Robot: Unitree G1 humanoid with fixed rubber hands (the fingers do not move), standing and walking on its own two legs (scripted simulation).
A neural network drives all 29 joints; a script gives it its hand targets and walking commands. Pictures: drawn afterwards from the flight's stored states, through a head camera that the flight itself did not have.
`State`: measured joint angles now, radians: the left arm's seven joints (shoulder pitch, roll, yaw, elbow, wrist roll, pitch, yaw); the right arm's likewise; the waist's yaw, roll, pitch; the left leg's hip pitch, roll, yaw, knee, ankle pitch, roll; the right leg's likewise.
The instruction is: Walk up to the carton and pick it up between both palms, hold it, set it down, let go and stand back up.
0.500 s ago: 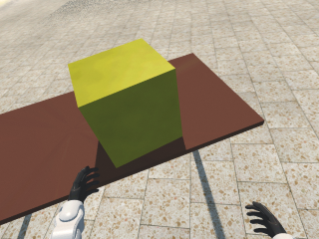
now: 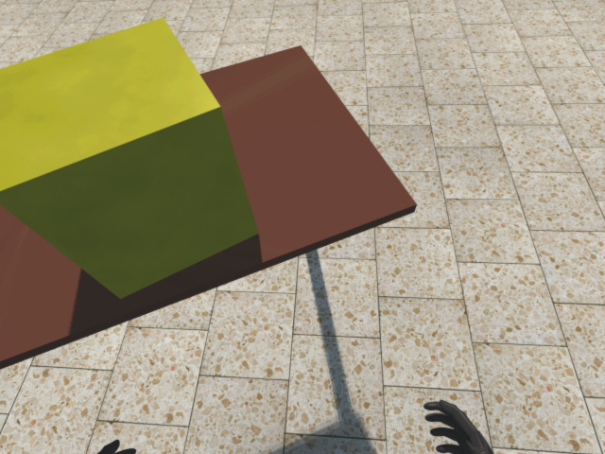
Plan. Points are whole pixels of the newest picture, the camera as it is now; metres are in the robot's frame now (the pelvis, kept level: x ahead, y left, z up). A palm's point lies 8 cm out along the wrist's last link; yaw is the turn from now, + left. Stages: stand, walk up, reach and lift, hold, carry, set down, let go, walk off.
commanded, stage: stand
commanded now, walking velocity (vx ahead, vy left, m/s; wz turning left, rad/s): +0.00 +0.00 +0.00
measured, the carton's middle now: (140, 165) +0.53 +0.26 +0.05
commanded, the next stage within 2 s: none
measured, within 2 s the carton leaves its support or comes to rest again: neither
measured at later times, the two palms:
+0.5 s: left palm out of the picture +0.04 +0.27 -0.22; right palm out of the picture +0.04 -0.32 -0.17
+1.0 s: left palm out of the picture +0.05 +0.34 -0.16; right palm out of the picture +0.09 -0.25 -0.13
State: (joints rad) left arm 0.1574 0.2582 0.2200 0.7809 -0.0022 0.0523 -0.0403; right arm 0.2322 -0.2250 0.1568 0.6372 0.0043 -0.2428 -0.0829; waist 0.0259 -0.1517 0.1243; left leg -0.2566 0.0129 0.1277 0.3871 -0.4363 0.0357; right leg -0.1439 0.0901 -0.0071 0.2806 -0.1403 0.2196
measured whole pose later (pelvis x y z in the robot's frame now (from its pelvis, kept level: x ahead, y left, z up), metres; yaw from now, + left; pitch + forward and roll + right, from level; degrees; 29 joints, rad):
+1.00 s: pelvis +0.02 +0.04 -0.03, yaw +11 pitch -1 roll +0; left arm 0.12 0.35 0.05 1.01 0.00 0.05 0.01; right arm 0.31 -0.33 -0.03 0.94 -0.03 -0.04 -0.06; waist -0.02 -0.06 0.10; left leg -0.14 -0.21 0.01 0.43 -0.25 0.17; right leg -0.27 0.01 0.06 0.58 -0.30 -0.02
